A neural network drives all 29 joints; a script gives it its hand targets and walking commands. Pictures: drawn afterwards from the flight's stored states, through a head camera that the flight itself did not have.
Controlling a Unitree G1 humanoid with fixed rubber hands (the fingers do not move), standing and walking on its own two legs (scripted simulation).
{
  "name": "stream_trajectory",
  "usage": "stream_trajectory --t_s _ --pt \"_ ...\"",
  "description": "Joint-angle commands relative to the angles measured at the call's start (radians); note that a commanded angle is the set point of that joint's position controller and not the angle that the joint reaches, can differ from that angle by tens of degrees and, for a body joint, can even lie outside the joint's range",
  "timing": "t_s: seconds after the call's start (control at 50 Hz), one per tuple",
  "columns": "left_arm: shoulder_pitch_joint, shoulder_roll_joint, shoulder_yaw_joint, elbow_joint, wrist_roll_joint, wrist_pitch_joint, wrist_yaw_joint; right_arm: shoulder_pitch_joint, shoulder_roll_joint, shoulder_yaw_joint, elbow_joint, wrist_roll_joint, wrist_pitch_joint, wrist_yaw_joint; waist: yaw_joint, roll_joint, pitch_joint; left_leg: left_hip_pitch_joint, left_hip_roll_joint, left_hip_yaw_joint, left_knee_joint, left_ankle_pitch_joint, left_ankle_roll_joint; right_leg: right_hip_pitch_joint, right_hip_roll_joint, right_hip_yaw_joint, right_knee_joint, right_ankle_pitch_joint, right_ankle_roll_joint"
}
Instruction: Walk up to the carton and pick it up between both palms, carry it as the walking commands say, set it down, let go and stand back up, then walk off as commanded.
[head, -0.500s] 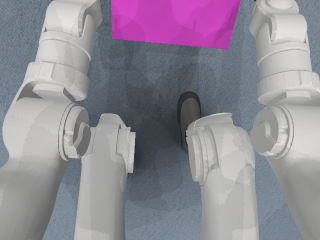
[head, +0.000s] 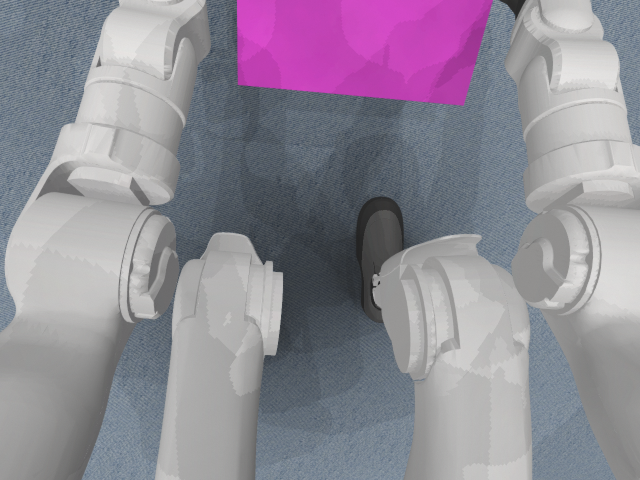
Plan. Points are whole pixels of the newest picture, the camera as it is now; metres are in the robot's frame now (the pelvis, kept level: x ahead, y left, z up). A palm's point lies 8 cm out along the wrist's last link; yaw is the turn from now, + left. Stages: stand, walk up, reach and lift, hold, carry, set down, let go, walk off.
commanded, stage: set down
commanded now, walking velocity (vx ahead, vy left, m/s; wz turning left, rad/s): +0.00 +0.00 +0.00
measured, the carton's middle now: out of the picture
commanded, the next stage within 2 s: none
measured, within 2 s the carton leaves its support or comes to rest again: rests again in 1.42 s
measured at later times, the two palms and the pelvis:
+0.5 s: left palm out of the picture +0.56 +0.10 -0.19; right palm out of the picture +0.53 -0.22 -0.19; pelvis +0.01 +0.00 -0.01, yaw +1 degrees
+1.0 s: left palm out of the picture +0.57 +0.10 -0.20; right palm out of the picture +0.54 -0.22 -0.20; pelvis +0.01 +0.00 +0.00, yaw +1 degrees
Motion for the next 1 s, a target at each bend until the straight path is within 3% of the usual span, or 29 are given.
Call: stream_trajectory --t_s 0.0,0.06,0.16,0.3,0.34,0.38,0.52,0.64,0.72,0.8,0.82,0.98 --pt "-0.625 -0.779 -0.285 -0.25 -0.075 -0.077 -0.292 -0.579 0.816 0.204 -0.172 0.183 -0.078 0.269 -0.074 0.169 -1.372 0.211 0.041 -0.004 -0.223 0.357 0.026 0.726 0.04 -0.116 0.06 0.295 -0.07" --pt "-0.598 -0.779 -0.272 -0.235 -0.056 -0.077 -0.294 -0.572 0.803 0.186 -0.155 0.182 -0.086 0.269 -0.063 0.187 -1.332 0.203 0.042 -0.006 -0.222 0.369 0.024 0.682 0.04 -0.112 0.061 0.293 -0.074" --pt "-0.538 -0.811 -0.265 -0.195 -0.043 -0.083 -0.299 -0.516 0.791 0.15 -0.118 0.164 -0.101 0.271 -0.094 0.198 -1.271 0.179 0.043 -0.029 -0.23 0.402 0.021 0.617 0.035 -0.117 0.068 0.313 -0.077" --pt "-0.472 -0.825 -0.243 -0.169 -0.011 -0.09 -0.3 -0.446 0.777 0.103 -0.059 0.143 -0.11 0.289 -0.098 0.241 -1.182 0.141 0.045 -0.043 -0.241 0.428 0.015 0.484 0.032 -0.106 0.069 0.294 -0.085" --pt "-0.449 -0.827 -0.236 -0.155 -0.011 -0.09 -0.304 -0.429 0.773 0.102 -0.059 0.135 -0.111 0.291 -0.105 0.226 -1.167 0.124 0.045 -0.047 -0.239 0.433 0.018 0.489 0.03 -0.1 0.067 0.299 -0.085" --pt "-0.43 -0.808 -0.219 -0.141 0.005 -0.089 -0.304 -0.437 0.77 0.104 -0.068 0.136 -0.111 0.292 -0.081 0.227 -1.138 0.101 0.045 -0.039 -0.244 0.419 0.018 0.479 0.032 -0.097 0.063 0.289 -0.083" --pt "-0.417 -0.772 -0.186 -0.113 0.015 -0.087 -0.315 -0.406 0.744 0.078 -0.031 0.116 -0.103 0.289 -0.084 0.191 -1.075 0.015 0.049 -0.036 -0.244 0.349 0.028 0.499 0.028 -0.084 0.059 0.266 -0.08" --pt "-0.397 -0.746 -0.156 -0.086 0.04 -0.08 -0.323 -0.392 0.729 0.068 -0.02 0.102 -0.098 0.288 -0.067 0.183 -1.023 -0.032 0.051 -0.034 -0.24 0.317 0.034 0.49 0.027 -0.072 0.057 0.243 -0.08" --pt "-0.391 -0.73 -0.151 -0.081 0.049 -0.078 -0.323 -0.373 0.694 0.042 -0.009 0.088 -0.099 0.286 -0.086 0.208 -1.01 -0.034 0.053 -0.031 -0.243 0.309 0.025 0.477 0.024 -0.07 0.053 0.236 -0.081" --pt "-0.369 -0.709 -0.132 -0.063 0.067 -0.079 -0.32 -0.363 0.685 0.038 -0.008 0.085 -0.102 0.286 -0.069 0.196 -0.996 -0.026 0.056 -0.04 -0.246 0.319 0.03 0.471 0.022 -0.074 0.061 0.237 -0.075" --pt "-0.373 -0.713 -0.137 -0.067 0.065 -0.078 -0.32 -0.358 0.683 0.035 -0.006 0.085 -0.103 0.285 -0.082 0.201 -0.993 -0.031 0.06 -0.043 -0.248 0.334 0.029 0.463 0.022 -0.076 0.059 0.252 -0.076" --pt "-0.347 -0.662 -0.114 -0.046 0.087 -0.081 -0.309 -0.332 0.643 0.02 0.012 0.074 -0.112 0.273 -0.077 0.184 -0.996 -0.004 0.066 -0.052 -0.246 0.343 0.023 0.479 0.017 -0.077 0.061 0.249 -0.066"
